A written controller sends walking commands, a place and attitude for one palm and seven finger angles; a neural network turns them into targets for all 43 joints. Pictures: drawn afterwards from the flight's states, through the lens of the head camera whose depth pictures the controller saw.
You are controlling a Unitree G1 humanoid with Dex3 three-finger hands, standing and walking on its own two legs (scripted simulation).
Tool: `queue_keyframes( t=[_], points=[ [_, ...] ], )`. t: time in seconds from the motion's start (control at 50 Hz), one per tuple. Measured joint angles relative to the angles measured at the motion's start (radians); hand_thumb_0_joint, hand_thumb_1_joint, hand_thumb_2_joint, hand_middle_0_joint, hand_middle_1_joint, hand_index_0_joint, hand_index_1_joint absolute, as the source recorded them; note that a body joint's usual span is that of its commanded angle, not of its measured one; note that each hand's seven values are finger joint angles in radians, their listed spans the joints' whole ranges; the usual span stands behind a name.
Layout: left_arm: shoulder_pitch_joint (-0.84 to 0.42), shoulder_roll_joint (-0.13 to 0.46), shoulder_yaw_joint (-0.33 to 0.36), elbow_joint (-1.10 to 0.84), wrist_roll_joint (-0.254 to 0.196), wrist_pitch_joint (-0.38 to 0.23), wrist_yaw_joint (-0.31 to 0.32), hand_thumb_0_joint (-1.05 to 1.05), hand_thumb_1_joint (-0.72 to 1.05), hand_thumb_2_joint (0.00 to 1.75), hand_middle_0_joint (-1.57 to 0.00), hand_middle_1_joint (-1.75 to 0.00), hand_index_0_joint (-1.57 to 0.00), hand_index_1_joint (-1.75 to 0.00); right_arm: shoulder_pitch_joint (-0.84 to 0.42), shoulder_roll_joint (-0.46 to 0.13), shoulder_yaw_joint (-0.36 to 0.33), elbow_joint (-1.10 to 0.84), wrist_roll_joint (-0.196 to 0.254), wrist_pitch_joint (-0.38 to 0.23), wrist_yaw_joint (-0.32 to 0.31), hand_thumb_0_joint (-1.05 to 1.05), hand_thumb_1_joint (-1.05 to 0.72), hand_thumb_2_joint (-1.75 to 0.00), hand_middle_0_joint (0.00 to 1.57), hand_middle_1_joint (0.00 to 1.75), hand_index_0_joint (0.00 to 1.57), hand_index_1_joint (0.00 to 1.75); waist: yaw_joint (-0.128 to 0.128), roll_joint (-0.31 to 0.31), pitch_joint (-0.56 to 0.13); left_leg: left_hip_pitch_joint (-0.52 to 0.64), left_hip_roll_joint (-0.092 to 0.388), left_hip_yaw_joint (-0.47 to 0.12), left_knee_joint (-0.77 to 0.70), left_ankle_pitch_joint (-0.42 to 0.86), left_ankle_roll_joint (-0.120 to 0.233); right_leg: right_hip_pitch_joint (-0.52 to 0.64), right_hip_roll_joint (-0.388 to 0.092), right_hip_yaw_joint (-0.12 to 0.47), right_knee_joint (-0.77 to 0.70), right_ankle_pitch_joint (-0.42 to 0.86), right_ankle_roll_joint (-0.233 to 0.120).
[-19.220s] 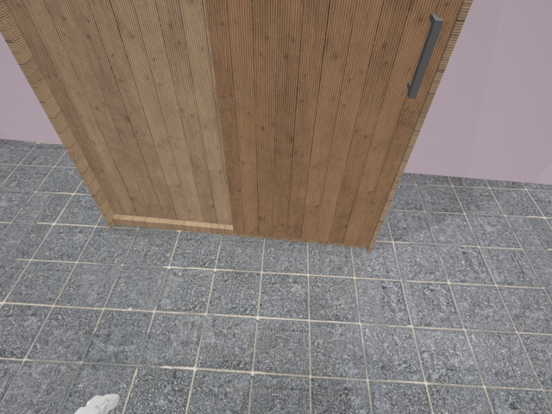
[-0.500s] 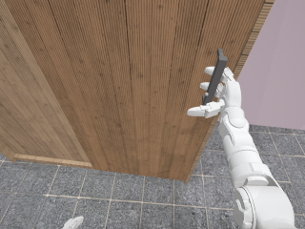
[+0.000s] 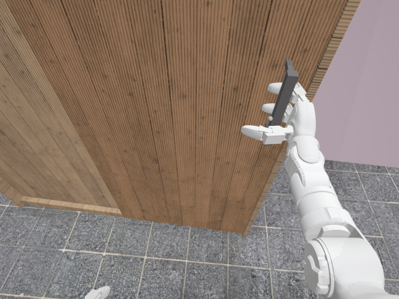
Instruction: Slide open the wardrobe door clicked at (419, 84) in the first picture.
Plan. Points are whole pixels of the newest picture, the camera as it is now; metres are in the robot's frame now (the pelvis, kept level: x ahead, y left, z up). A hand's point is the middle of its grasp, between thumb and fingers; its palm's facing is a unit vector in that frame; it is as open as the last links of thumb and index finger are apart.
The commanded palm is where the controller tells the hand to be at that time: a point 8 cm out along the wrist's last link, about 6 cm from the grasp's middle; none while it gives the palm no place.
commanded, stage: grip the handle and tug to test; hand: right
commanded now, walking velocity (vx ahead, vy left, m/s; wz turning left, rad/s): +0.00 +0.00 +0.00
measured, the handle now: (277, 106) +0.50 -0.10 +0.13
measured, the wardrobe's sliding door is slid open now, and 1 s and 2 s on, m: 0.00 0.00 0.02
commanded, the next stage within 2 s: tug the door sideways, standing still in 1.14 s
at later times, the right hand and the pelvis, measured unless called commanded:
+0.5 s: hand (268, 120) +0.45 -0.08 +0.13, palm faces -0.01 +1.00 +0.01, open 5.3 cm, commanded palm +0.42 -0.13 +0.13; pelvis +0.01 +0.00 +0.00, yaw +0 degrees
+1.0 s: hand (267, 120) +0.44 -0.08 +0.13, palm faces +0.00 +1.00 +0.02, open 5.3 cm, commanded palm +0.40 -0.13 +0.13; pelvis +0.02 +0.01 +0.00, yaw +1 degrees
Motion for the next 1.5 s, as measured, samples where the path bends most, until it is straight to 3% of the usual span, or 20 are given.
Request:
queue_keyframes(
  t=[0.3,0.46,0.82,1.14,1.3,1.5],
  points=[
    [0.009,0.008,0.010,0.003,-0.004,0.007,-0.008,0.01,0.90,0.90,-0.20,-0.30,-0.20,-0.30,0.050,0.024,0.011,-0.053,0.019,0.025,0.016,0.01,-0.46,-0.71,0.41,1.34,0.41,1.33,-0.012,-0.005,-0.014,0.019,-0.001,-0.001,-0.004,-0.009,-0.001,0.017,-0.001,0.000,0.001,-0.012,0.000],
    [-0.011,0.002,0.007,-0.016,-0.003,0.009,-0.002,0.01,0.90,0.90,-0.20,-0.30,-0.20,-0.30,0.064,0.009,0.014,-0.079,0.001,0.028,0.016,0.02,-0.74,-0.83,0.44,1.38,0.44,1.38,-0.007,-0.003,-0.006,0.022,-0.006,-0.004,-0.011,-0.002,0.003,0.022,-0.006,-0.002,-0.007,-0.007,0.003],
    [-0.004,0.004,0.007,-0.012,-0.005,0.014,0.001,0.01,0.90,0.90,-0.20,-0.30,-0.20,-0.30,0.082,0.010,-0.003,-0.092,0.016,0.039,0.015,0.03,-0.76,-0.84,0.41,1.40,0.42,1.40,-0.008,-0.007,-0.007,0.036,-0.010,-0.006,-0.025,0.002,0.010,0.040,-0.009,-0.003,-0.026,-0.001,0.010],
    [-0.002,0.004,0.017,-0.055,-0.010,0.032,-0.012,0.01,0.90,0.90,-0.20,-0.30,-0.20,-0.29,0.263,0.015,-0.005,-0.335,0.033,0.118,0.036,0.04,-0.78,-0.78,0.35,1.40,0.38,1.40,-0.019,-0.006,-0.024,0.087,-0.020,-0.036,-0.060,-0.006,0.012,0.106,-0.018,-0.031,-0.073,-0.014,0.015],
    [-0.034,-0.001,0.017,-0.092,-0.014,0.052,-0.012,0.01,0.90,0.90,-0.20,-0.30,-0.20,-0.29,0.365,0.023,0.030,-0.503,0.040,0.211,0.034,0.04,-0.78,-0.79,0.29,1.39,0.32,1.34,-0.029,-0.005,-0.023,0.139,-0.018,-0.040,-0.098,-0.003,0.008,0.157,-0.016,-0.032,-0.106,-0.013,0.014],
    [-0.086,-0.002,0.023,-0.055,-0.001,0.065,0.002,0.01,0.90,0.90,-0.20,-0.30,-0.20,-0.29,0.262,0.083,0.125,-0.472,0.017,0.247,-0.042,0.04,-0.75,-0.83,0.33,1.37,0.35,1.36,-0.069,-0.011,0.007,0.130,0.003,0.023,-0.078,-0.021,0.005,0.119,0.008,0.029,-0.071,-0.022,0.011]
  ],
)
